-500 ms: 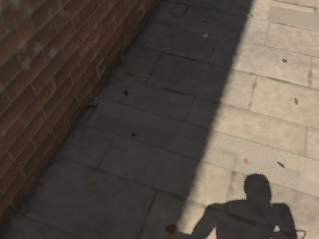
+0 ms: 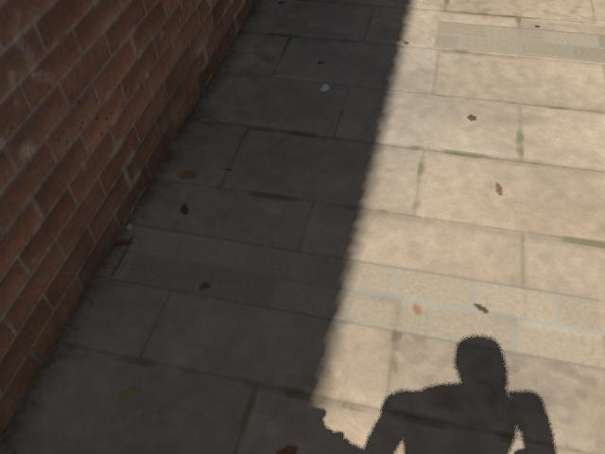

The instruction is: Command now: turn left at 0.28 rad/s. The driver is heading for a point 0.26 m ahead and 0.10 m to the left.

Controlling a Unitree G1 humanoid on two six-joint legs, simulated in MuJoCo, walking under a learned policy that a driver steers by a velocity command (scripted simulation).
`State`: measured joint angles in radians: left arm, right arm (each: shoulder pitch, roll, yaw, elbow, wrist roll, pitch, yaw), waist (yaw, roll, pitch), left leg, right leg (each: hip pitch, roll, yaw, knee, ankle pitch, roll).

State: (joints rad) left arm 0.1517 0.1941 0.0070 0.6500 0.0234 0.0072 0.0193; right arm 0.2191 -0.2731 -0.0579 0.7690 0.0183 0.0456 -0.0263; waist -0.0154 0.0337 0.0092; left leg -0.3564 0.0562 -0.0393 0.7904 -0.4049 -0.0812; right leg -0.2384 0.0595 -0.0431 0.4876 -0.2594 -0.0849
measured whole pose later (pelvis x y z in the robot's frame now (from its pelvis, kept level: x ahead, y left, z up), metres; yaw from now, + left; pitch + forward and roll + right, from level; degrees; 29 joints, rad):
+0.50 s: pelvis -0.03 +0.05 +0.01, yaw +17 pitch +2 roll -3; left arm 0.11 0.32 0.10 0.68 0.00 0.03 0.04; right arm 0.20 -0.30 -0.05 0.68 0.01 0.02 -0.03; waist 0.00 -0.03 0.05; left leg -0.23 -0.05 -0.10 0.43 -0.22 0.06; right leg -0.51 0.01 0.07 1.00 -0.36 0.11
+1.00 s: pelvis +0.01 +0.03 +0.01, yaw +30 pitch +1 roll +1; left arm 0.29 0.27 0.05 0.73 0.00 -0.04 0.02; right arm 0.20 -0.34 -0.07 0.69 0.00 -0.01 -0.01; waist 0.04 0.03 0.01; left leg -0.44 0.01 -0.05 0.88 -0.35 -0.06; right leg -0.15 0.01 0.05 0.35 -0.22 -0.03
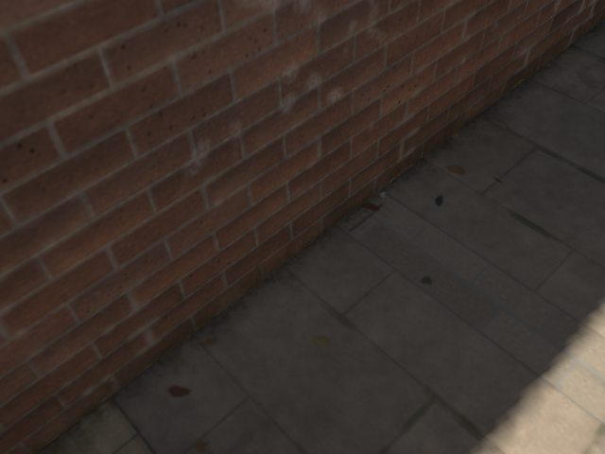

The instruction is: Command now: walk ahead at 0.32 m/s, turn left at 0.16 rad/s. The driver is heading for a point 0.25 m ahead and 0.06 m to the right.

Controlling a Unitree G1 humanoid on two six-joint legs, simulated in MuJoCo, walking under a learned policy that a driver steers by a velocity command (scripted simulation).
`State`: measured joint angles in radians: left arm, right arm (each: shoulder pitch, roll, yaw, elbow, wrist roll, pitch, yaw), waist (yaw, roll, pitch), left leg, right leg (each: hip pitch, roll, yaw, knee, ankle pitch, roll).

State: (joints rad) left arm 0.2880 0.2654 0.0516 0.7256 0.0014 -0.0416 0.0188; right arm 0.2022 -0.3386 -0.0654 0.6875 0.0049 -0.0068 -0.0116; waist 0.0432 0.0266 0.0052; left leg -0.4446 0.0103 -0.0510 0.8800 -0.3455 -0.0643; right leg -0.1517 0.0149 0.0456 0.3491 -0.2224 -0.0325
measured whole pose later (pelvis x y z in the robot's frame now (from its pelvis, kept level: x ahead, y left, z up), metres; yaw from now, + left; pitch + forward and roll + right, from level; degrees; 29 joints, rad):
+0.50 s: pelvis +0.11 +0.03 -0.01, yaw +1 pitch +0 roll +1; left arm 0.15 0.30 0.00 0.70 0.02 -0.02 -0.01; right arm 0.27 -0.27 -0.01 0.74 -0.01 0.00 -0.01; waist -0.03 -0.04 0.04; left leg -0.14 -0.03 -0.01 0.43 -0.29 0.02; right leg -0.33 -0.03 0.03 0.52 -0.17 0.05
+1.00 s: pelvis +0.13 +0.00 -0.02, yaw +1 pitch -2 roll +0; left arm 0.11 0.27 -0.01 0.83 0.01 -0.02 -0.03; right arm 0.27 -0.28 0.03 0.78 -0.02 0.03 -0.04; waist -0.01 0.00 0.05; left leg -0.10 0.03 -0.02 0.52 -0.39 -0.04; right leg -0.27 0.04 0.01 0.57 -0.27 -0.03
